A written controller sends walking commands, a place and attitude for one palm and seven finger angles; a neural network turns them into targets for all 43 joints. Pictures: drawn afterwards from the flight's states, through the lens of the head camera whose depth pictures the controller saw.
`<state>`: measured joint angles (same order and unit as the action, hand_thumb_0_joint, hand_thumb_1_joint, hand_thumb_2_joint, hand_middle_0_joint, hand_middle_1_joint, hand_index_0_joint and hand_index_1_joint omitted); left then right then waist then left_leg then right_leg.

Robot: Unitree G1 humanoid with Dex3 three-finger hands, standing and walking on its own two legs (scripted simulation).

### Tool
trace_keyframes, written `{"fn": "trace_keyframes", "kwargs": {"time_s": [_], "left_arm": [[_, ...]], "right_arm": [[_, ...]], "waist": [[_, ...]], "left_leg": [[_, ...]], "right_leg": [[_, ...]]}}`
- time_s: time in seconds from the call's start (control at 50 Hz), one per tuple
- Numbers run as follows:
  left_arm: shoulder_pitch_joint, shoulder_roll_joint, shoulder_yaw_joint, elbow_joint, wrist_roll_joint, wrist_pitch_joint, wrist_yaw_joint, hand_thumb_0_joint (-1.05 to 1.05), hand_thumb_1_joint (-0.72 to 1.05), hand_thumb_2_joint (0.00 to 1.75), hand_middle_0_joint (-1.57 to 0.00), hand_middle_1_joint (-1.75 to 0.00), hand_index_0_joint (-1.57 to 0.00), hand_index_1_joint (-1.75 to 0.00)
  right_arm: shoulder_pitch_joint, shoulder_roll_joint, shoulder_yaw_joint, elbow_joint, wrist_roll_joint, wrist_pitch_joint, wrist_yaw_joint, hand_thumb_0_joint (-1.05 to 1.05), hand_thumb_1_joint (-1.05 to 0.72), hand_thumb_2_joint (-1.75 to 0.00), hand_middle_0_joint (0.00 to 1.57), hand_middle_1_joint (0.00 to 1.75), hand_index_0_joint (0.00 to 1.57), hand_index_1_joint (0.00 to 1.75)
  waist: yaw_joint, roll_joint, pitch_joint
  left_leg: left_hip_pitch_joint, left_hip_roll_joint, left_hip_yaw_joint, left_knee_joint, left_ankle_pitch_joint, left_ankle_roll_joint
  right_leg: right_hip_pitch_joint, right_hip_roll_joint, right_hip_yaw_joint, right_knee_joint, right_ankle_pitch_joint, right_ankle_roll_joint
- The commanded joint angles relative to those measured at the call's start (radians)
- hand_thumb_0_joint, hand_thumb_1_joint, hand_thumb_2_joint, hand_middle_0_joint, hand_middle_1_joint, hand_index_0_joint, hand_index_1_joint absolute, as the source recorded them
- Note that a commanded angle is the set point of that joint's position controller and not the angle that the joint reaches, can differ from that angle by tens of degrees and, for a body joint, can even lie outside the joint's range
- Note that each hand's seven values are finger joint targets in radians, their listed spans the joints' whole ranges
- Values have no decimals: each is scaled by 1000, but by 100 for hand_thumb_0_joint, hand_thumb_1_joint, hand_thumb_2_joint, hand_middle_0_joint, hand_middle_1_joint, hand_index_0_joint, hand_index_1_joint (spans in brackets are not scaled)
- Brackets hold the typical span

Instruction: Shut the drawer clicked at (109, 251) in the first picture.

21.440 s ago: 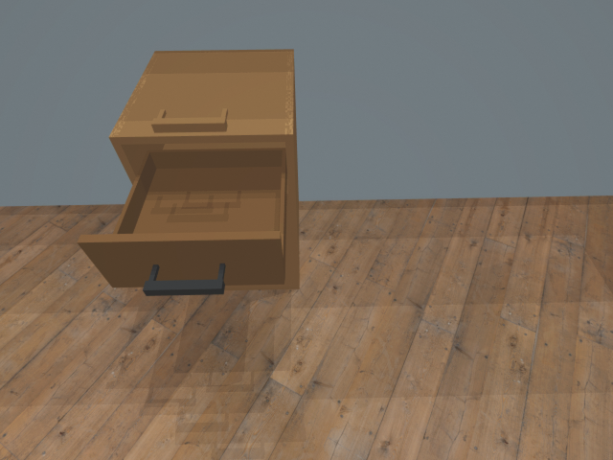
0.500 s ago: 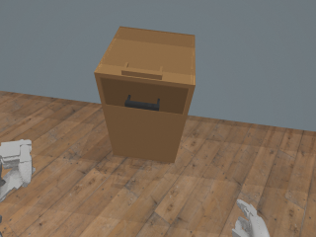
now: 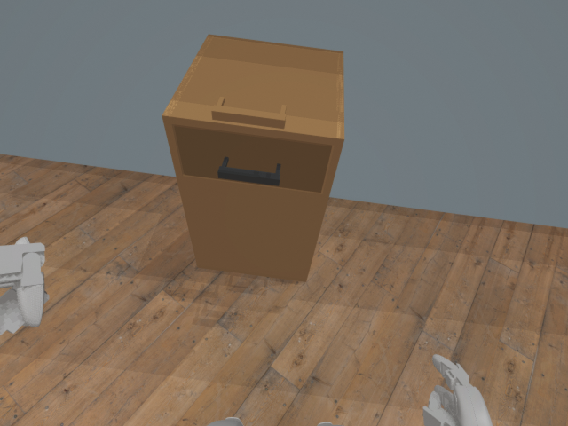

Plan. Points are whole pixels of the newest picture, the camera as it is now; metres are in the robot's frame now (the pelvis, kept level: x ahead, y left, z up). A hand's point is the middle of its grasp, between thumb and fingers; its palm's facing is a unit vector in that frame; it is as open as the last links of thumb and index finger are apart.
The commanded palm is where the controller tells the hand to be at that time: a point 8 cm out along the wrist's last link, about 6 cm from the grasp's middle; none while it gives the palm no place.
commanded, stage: step back with the hand held close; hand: left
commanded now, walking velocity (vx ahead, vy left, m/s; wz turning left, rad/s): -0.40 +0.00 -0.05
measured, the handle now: (250, 170) +0.71 +0.09 -0.15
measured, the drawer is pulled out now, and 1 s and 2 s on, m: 0.00 0.00 0.00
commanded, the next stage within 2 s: stop stepping back and stand still in 0.76 s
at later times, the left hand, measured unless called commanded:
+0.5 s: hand out of the picture +0.13 +0.23 +0.19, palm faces +0.35 -0.77 -0.52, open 3.2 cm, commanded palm +0.05 +0.28 +0.19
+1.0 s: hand out of the picture +0.02 +0.23 +0.19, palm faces +0.30 -0.85 -0.44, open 3.3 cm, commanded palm -0.03 +0.27 +0.19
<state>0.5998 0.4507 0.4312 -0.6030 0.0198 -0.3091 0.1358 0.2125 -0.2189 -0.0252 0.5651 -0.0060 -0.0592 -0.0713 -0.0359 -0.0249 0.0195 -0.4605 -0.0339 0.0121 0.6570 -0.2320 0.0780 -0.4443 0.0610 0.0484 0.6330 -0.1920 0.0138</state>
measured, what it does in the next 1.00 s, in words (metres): walks backwards: right foot, then left foot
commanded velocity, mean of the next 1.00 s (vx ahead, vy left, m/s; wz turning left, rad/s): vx -0.28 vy -0.01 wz -0.10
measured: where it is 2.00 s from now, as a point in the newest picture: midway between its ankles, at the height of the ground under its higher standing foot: outside the picture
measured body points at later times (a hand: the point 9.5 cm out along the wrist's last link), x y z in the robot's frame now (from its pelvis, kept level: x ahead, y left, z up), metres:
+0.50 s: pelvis -0.07 -0.01 +0.00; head -0.04 +0.02 +0.45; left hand +0.10 +0.27 +0.22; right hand +0.10 -0.26 -0.06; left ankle +0.07 +0.08 -0.72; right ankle +0.01 -0.14 -0.72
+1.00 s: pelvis -0.18 +0.00 +0.01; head -0.17 +0.04 +0.46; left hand +0.00 +0.28 +0.21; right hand +0.00 -0.20 -0.05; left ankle -0.10 +0.11 -0.72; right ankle -0.20 -0.13 -0.71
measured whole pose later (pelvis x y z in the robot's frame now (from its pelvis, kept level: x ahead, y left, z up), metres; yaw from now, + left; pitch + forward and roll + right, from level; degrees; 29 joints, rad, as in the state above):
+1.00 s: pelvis -0.18 +0.00 +0.01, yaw -5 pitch +1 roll -2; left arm 0.62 0.43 0.41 -0.65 -0.03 -0.27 0.12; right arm 0.18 -0.11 0.03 0.56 -0.02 -0.14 -0.02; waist 0.02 -0.05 0.00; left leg -0.42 0.11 0.13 0.59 -0.20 0.02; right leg -0.31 0.02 0.00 0.66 -0.45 0.01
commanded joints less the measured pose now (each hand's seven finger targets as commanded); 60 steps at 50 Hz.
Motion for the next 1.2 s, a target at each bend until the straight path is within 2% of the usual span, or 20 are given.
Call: {"fn": "trace_keyframes", "kwargs": {"time_s": [0.0,0.06,0.14,0.3,0.48,0.54,0.58,0.64,0.68,0.72,0.74,0.76,0.86,0.94,1.0,1.02,1.06,1.1,1.14,1.18], "left_arm": [[-34,132,140,-192,-12,-56,16,0,90,90,-140,-160,-140,-160],[-16,117,116,-177,-34,-65,2,0,90,90,-140,-160,-140,-160],[-45,135,84,-212,-52,-84,-3,0,90,90,-140,-160,-140,-160],[26,167,152,-201,-50,-93,1,0,90,90,-140,-160,-140,-160],[-7,137,146,-175,-38,-92,-1,0,90,90,-140,-160,-140,-160],[10,165,168,-178,-43,-92,-1,0,90,90,-140,-160,-140,-160],[8,168,134,-161,-61,-90,15,0,90,90,-140,-160,-140,-160],[-82,164,97,-221,-55,-57,30,0,90,90,-140,-160,-140,-160],[-74,136,74,-187,-48,-54,19,0,90,90,-140,-160,-140,-160],[-121,116,46,-203,-44,-73,8,0,90,90,-140,-160,-140,-160],[-158,109,37,-233,-31,-81,6,0,90,90,-140,-160,-140,-160],[-166,132,66,-217,-24,-84,13,0,90,90,-140,-160,-140,-160],[-13,87,76,-233,-68,-40,-7,0,90,90,-140,-160,-140,-160],[0,86,40,-264,-58,6,-7,0,90,90,-140,-160,-140,-160],[-56,149,77,-197,-68,37,13,0,90,90,-140,-160,-140,-160],[-104,187,107,-205,-69,34,31,0,90,90,-140,-160,-140,-160],[-96,170,111,-180,-64,41,41,0,90,90,-140,-160,-140,-160],[-23,124,87,-189,-67,40,40,0,90,90,-140,-160,-140,-160],[10,90,60,-234,-67,31,32,0,90,90,-140,-160,-140,-160],[-26,132,91,-239,-40,24,34,0,90,90,-140,-160,-140,-160]], "right_arm": [[-105,-156,-65,-143,-8,-75,-14,0,-90,-90,20,30,20,30],[-86,-145,-65,-113,-9,-82,-9,0,-90,-90,20,30,20,30],[-79,-135,-63,-87,-15,-76,0,0,-90,-90,20,30,20,30],[-109,-140,-62,-145,-2,-62,3,0,-90,-90,20,30,20,30],[-118,-155,-65,-139,-11,-95,-5,0,-90,-90,20,30,20,30],[-114,-147,-75,-144,-10,-100,5,0,-90,-90,20,30,20,30],[-88,-104,-72,-108,-10,-79,29,0,-90,-90,20,30,20,30],[-101,-92,-70,-97,-10,-65,31,0,-90,-90,20,30,20,30],[-99,-74,-48,-89,-9,-49,16,0,-90,-90,20,30,20,30],[-117,-106,-39,-69,-10,-58,-7,0,-90,-90,20,30,20,30],[-136,-127,-45,-84,-21,-76,-15,0,-90,-90,20,30,20,30],[-87,-109,-46,-65,-37,-103,-15,0,-90,-90,20,30,20,30],[-54,-96,-71,-72,-21,-137,34,0,-90,-90,20,30,20,30],[-100,-108,-33,-148,5,-116,38,0,-90,-90,20,30,20,30],[-113,-86,-20,-142,-9,-87,19,0,-90,-90,20,30,20,30],[-84,-91,-20,-117,-18,-83,14,0,-90,-90,20,30,20,30],[-61,-76,-9,-99,-10,-84,4,0,-90,-90,20,30,20,30],[-68,-85,-9,-110,-1,-91,-15,0,-90,-90,20,30,20,30],[-79,-113,-6,-133,4,-108,-28,0,-90,-90,20,30,20,30],[-86,-88,3,-111,-4,-128,-23,0,-90,-90,20,30,20,30]], "waist": [[23,143,-89],[12,22,-110],[-5,40,-250],[-6,86,-118],[22,192,-115],[17,86,-100],[3,-112,-106],[8,-183,-158],[0,-186,-90],[-6,98,-65],[7,326,-66],[4,337,-112],[44,194,-231],[34,178,-88],[25,-137,12],[7,-159,-12],[5,-162,-122],[-2,-28,-90],[0,302,-34],[7,334,2]], "left_leg": [[-416,259,-261,-384,-370,86],[-168,167,-185,-232,-102,38],[192,110,-80,-127,223,-17],[-87,128,-153,-225,-347,15],[-334,290,-247,-437,-496,72],[-202,194,-117,-204,-408,19],[135,43,3,187,-159,-87],[89,29,-61,324,-200,-83],[212,43,-39,32,-111,-64],[269,136,-71,-283,70,-33],[155,331,-239,-392,173,28],[71,435,-277,-405,231,78],[259,371,-58,-252,398,57],[-6,261,-18,-326,-403,-34],[49,75,74,124,-262,-106],[113,93,28,209,-147,-98],[220,80,15,94,-104,-79],[312,97,-9,-113,-153,-58],[243,255,-292,-451,-409,-1],[94,342,-404,-607,-578,18]], "right_leg": [[470,17,44,167,59,-8],[295,-44,127,-18,236,-37],[118,-100,125,-119,339,-24],[146,-66,153,-198,-182,-49],[409,41,35,129,-79,-18],[213,-63,226,-75,-187,-75],[-150,-331,504,-429,-205,-182],[-36,-350,409,-390,132,-210],[-76,-234,253,-293,267,-121],[-82,-92,139,-70,132,-41],[-32,0,59,155,-98,-4],[5,32,58,410,-276,8],[11,-36,-3,303,-292,9],[250,-26,-90,-74,-236,-10],[-53,-282,311,-456,-622,-173],[-100,-360,323,-484,-530,-199],[-31,-280,207,-388,-479,-157],[-67,-201,90,-262,-428,-107],[-48,-53,-54,60,-332,-34],[-6,-43,-65,317,-306,-25]]}}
